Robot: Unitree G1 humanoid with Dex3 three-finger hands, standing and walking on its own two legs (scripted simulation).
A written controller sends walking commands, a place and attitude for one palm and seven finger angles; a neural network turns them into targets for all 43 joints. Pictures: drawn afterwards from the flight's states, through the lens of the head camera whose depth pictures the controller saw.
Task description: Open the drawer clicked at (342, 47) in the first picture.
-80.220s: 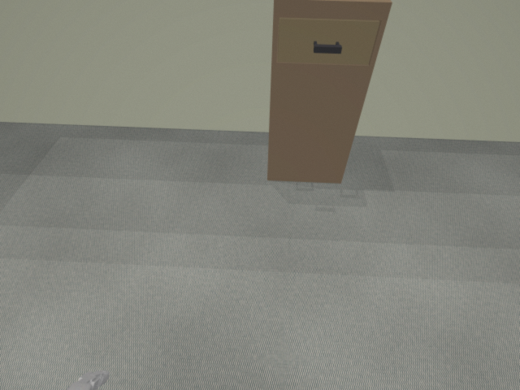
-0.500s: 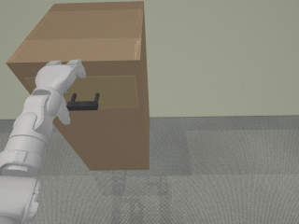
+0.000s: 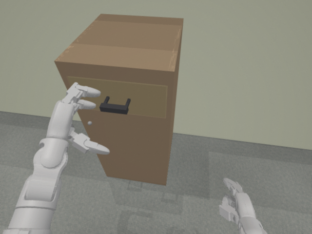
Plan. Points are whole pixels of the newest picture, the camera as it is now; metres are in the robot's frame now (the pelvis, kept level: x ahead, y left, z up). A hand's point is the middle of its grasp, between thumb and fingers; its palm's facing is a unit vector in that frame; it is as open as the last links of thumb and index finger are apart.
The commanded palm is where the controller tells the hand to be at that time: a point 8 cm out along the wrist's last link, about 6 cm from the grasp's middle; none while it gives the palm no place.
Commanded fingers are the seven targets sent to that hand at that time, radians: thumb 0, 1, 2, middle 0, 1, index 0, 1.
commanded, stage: draw the hand back to the body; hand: left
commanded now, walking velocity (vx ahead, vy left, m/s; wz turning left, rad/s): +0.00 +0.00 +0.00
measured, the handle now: (116, 104) +0.54 +0.22 -0.01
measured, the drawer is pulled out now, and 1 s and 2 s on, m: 0.00 0.00 0.00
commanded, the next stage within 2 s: step back with the hand held close in 0.84 s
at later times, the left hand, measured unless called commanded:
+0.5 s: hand (57, 162) +0.20 +0.22 +0.16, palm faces +0.37 -0.85 -0.37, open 9.9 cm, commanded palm +0.15 +0.26 +0.18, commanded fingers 0.00 0.69 0.81 -0.22 -0.44 -0.22 -0.44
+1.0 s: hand (45, 171) +0.18 +0.23 +0.16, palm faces +0.40 -0.83 -0.39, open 7.5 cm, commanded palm +0.13 +0.27 +0.18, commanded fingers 0.00 0.90 0.90 -0.20 -0.30 -0.20 -0.30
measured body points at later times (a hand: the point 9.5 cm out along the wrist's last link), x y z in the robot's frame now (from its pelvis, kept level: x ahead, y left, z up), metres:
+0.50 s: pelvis +0.01 -0.02 +0.00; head -0.01 -0.04 +0.45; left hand +0.18 +0.26 +0.18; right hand +0.18 -0.25 -0.09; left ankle +0.00 +0.12 -0.74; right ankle -0.01 -0.13 -0.74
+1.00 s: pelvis +0.00 -0.01 +0.00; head -0.01 -0.03 +0.45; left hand +0.16 +0.27 +0.18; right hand +0.19 -0.22 -0.08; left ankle +0.01 +0.12 -0.74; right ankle -0.01 -0.13 -0.74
